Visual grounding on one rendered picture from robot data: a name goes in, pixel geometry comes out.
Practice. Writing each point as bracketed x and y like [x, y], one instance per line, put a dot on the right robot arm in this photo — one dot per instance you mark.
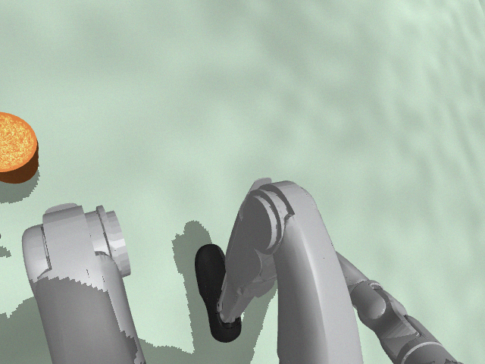
[403, 338]

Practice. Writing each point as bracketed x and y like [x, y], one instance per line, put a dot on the cup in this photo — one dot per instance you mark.
[18, 150]

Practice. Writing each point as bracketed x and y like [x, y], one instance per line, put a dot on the right robot hand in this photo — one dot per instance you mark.
[352, 275]

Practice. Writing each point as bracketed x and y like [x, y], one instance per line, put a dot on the right robot foot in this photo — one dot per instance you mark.
[210, 272]

